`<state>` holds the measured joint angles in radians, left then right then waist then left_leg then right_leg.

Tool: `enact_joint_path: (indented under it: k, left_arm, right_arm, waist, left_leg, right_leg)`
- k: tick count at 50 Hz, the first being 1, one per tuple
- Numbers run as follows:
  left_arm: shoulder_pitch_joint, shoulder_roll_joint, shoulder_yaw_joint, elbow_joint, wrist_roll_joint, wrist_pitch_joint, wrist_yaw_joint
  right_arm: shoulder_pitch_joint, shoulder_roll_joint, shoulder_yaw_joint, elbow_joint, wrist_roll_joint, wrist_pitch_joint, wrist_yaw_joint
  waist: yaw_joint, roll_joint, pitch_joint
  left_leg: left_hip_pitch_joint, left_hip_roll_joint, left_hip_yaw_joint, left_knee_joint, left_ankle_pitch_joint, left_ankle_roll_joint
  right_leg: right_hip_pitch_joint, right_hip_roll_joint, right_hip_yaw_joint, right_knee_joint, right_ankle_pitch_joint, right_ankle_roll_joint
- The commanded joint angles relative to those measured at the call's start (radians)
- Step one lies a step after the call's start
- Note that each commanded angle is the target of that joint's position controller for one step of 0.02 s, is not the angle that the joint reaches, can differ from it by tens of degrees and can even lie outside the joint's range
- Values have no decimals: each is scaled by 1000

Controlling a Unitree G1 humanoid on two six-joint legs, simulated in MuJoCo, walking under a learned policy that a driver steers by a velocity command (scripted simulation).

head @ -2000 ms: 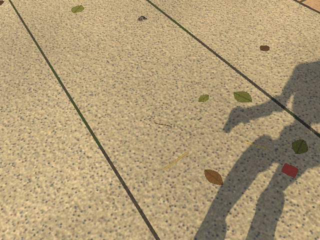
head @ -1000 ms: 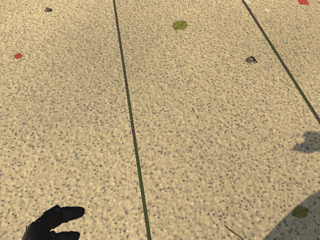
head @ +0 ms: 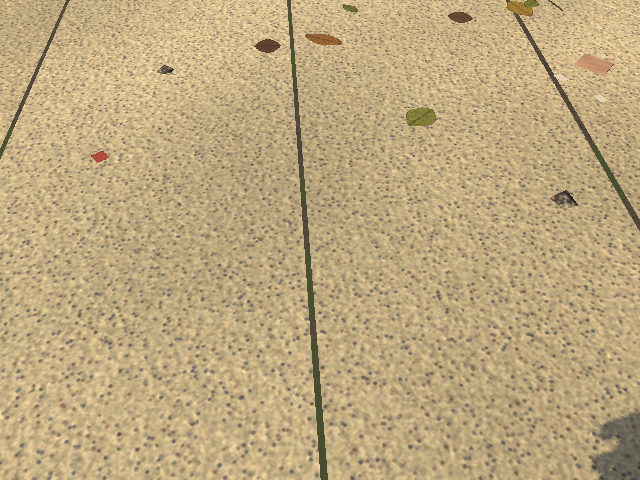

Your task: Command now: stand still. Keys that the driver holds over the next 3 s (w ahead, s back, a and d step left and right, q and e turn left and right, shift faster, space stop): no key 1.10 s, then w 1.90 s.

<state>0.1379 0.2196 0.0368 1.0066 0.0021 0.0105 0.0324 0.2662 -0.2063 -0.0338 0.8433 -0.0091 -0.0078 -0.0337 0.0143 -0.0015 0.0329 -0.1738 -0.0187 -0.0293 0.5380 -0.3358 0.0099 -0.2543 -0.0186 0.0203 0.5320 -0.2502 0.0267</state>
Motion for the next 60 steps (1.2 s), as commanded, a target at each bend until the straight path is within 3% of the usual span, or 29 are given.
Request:
enact_joint_path:
  k: [1, 13, 26, 55, 56, 58, 60]
  left_arm:
    - [-5, 103, 21, -11, 0, -6, 6]
    - [27, 92, 20, 67, -1, -3, 15]
    - [76, 75, 12, 106, -2, -3, 20]
    - [153, 51, -2, 116, -6, -5, 23]
    - [172, 38, -5, 125, -5, -4, 23]
    - [172, 44, 0, 123, -14, -5, 26]
    - [119, 29, -3, 90, -13, -27, 18]
  right_arm:
    - [30, -98, -22, -19, 0, -12, -4]
    - [55, -87, -13, 85, 3, -13, -7]
    - [83, -71, 0, 165, 6, -12, -5]
    - [130, -49, 13, 232, 10, -8, -4]
    - [149, -40, 15, 243, 9, -7, -5]
    - [150, -87, -1, 237, 22, -1, -12]
    - [186, -136, -18, 226, 33, -10, -13]
  waist:
    - [3, 9, -23]
    - [3, 8, 4]
    - [-1, 7, 19]
    - [-10, 2, 30]
    - [-10, 8, 6]
    - [-18, 52, 49]
    - [-48, 129, 123]
  left_leg:
    - [-81, 43, -39, -119, 219, 15]
    - [-82, 38, -30, -160, 166, 17]
    - [-83, 33, -23, -179, 152, 21]
    - [-80, 27, -9, -176, 172, 20]
    - [-71, 20, -3, -187, 69, 23]
    - [-110, 33, -45, -214, -284, 67]
    - [-119, 160, -224, -312, -517, 145]
  right_leg:
    - [88, -21, 24, -66, 180, -27]
    - [85, -15, 17, -97, 142, -21]
    - [78, -11, 11, -111, 134, -18]
    - [68, -6, 7, -108, 152, -21]
    - [80, 8, -9, -104, 66, -22]
    - [7, 63, -68, -22, -222, -34]
    - [-142, 70, -89, 114, -270, -48]
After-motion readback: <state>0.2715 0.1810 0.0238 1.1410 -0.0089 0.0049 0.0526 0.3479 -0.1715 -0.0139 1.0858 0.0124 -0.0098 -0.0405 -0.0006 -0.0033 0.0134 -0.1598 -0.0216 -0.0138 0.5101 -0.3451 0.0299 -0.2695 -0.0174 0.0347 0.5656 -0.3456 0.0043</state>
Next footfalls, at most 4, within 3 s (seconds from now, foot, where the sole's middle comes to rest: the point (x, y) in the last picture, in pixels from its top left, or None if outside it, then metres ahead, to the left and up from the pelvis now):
1.84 left None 0.46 0.10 -0.77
2.38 right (400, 371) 0.77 -0.15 -0.77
2.94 left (302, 265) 1.09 0.09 -0.77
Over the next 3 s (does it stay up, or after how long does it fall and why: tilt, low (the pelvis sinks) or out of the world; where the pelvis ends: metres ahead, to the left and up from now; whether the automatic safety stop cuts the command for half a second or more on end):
stays up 0.95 0.00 -0.01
